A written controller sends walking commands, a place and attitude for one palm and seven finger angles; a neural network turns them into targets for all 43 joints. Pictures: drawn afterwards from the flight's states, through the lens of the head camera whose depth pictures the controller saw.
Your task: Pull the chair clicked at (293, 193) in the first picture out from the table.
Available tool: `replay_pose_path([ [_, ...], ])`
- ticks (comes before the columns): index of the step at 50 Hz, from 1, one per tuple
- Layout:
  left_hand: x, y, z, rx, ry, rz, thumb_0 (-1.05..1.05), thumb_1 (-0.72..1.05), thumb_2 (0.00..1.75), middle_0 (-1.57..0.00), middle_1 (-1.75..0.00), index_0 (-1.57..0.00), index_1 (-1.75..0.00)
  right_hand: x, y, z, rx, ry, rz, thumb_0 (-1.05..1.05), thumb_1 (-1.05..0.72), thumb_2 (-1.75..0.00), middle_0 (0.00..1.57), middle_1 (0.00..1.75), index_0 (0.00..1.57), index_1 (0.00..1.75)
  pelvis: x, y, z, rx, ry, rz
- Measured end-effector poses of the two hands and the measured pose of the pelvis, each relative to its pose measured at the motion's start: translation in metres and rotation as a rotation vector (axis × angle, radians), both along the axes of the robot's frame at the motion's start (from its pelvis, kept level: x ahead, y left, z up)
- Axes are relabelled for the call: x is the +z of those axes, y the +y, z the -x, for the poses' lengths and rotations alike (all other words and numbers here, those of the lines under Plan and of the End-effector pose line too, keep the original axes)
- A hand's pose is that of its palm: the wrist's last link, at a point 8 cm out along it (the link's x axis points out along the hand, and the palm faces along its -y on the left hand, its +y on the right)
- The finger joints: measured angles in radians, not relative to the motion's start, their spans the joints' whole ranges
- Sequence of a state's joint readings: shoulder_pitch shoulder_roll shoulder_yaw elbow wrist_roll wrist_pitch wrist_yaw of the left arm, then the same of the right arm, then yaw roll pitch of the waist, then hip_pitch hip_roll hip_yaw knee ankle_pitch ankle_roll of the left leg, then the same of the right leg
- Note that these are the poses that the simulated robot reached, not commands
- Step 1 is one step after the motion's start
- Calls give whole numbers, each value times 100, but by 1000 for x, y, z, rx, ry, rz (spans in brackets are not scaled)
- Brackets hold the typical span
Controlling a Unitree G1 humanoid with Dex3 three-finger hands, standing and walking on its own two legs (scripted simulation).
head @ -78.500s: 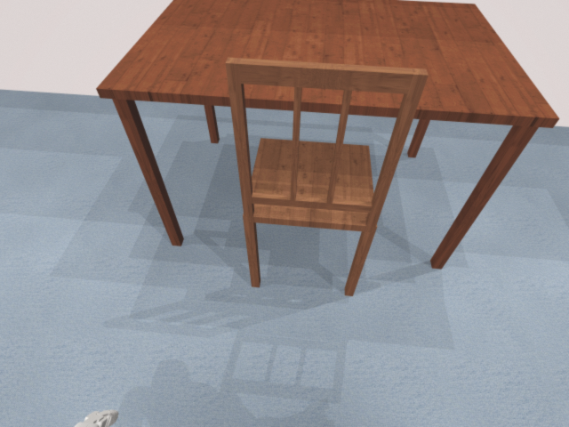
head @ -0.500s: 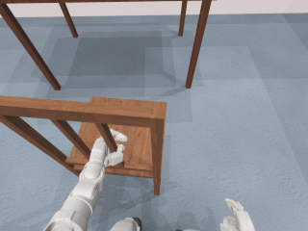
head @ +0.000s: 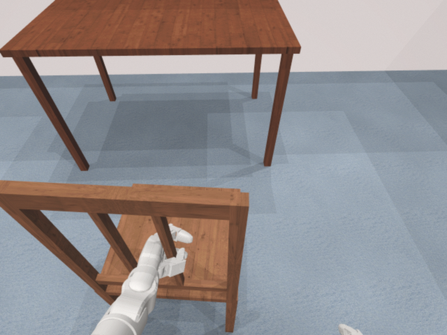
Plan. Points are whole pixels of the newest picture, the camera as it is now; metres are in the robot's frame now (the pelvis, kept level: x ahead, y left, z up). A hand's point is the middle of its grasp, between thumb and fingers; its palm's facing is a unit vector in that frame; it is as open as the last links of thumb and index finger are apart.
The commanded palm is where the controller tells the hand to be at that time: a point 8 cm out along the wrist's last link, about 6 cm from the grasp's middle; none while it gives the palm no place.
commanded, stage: stop walking, hand still on the chair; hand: left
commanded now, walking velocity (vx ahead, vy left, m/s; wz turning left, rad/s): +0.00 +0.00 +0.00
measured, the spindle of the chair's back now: (122, 251) +0.30 +0.22 -0.07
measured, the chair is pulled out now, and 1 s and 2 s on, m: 0.70 0.70 0.70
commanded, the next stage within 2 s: open the thumb and straighten the fingers in 0.56 s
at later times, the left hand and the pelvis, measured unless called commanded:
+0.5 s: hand (182, 261) +0.28 +0.09 -0.06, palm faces -0.06 -0.99 -0.15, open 5.0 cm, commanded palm +0.26 +0.14 -0.05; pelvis +0.03 -0.02 +0.00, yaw +0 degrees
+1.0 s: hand (175, 257) +0.29 +0.11 -0.07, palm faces -0.07 -0.98 -0.16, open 10.6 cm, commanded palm +0.27 +0.15 -0.04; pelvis +0.02 -0.01 -0.02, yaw +0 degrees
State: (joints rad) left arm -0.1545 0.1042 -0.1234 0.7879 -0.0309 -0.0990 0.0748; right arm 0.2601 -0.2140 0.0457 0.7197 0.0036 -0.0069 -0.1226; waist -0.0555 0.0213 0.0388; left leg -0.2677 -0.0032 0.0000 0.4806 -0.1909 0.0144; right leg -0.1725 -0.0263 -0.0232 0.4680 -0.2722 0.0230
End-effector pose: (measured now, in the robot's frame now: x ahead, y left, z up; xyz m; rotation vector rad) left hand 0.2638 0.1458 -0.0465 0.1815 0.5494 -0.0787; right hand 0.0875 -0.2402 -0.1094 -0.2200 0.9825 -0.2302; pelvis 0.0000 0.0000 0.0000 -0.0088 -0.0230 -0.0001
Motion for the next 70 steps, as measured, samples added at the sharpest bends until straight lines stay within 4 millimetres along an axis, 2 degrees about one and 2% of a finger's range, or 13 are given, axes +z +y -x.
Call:
replay_pose_path([
  [4,1,-1,0,13,9,1,5,77,83,-30,-129,-50,-145,0,20,-24,61,-32,-60,1,-90,-90,20,30,20,30,2,-3,-7,-1,10,-1],
  [8,1,-1,1,31,14,1,5,77,83,-30,-127,-50,-145,1,26,-46,98,-66,-85,1,-90,-90,20,30,20,30,3,-7,-13,-3,15,-3],
  [12,1,-1,1,47,16,0,6,77,83,-31,-127,-50,-145,5,18,-64,106,-91,-75,1,-90,-90,20,30,20,30,3,-11,-18,-2,18,-5],
  [17,1,-2,1,59,15,0,6,76,83,-32,-126,-50,-145,10,-2,-75,92,-104,-34,1,-90,-90,20,30,20,30,2,-16,-23,1,17,-6],
  [26,1,-2,1,69,13,1,6,76,84,-32,-127,-50,-145,16,-28,-70,48,-90,17,1,-90,-90,20,30,20,30,2,-21,-25,3,8,-6],
  [38,0,1,-1,61,0,19,5,72,82,-35,-131,-50,-145,6,-21,-44,11,-51,-63,1,-90,-90,20,30,20,30,-2,-23,-19,8,49,-10],
  [42,5,4,-3,33,-51,17,3,54,73,-40,-136,-50,-145,1,-21,-40,11,-81,-78,1,-90,-90,20,30,20,30,-9,-20,-16,2,83,-10],
  [48,2,9,-6,41,-39,4,1,5,49,-43,-136,-49,-141,-9,-21,-46,22,-111,-79,1,-90,-90,20,30,20,30,-19,-15,-16,-4,123,-11],
  [52,0,15,-8,59,-17,-15,1,-23,35,-41,-125,-44,-128,-12,-19,-55,27,-143,-76,1,-90,-90,20,30,20,30,-23,-13,-19,-4,140,-12],
  [56,3,13,-9,57,-27,-4,0,-39,27,-35,-105,-37,-106,-12,-16,-67,39,-183,-74,1,-90,-90,20,30,20,30,-26,-12,-24,-2,152,-12],
  [61,0,7,-7,53,-19,12,-1,-49,23,-25,-73,-26,-74,-9,-13,-83,65,-219,-69,1,-90,-90,20,30,20,30,-30,-13,-30,1,164,-14],
  [65,-6,16,-8,79,6,-14,-1,-52,21,-16,-46,-17,-47,-8,-13,-91,80,-226,-59,1,-90,-90,20,30,20,30,-33,-16,-32,5,172,-13],
  [70,0,26,-8,97,-15,-20,-1,-53,21,-7,-20,-8,-21,-8,-16,-97,84,-235,-51,1,-90,-90,20,30,20,30,-34,-17,-35,11,181,-9],
])
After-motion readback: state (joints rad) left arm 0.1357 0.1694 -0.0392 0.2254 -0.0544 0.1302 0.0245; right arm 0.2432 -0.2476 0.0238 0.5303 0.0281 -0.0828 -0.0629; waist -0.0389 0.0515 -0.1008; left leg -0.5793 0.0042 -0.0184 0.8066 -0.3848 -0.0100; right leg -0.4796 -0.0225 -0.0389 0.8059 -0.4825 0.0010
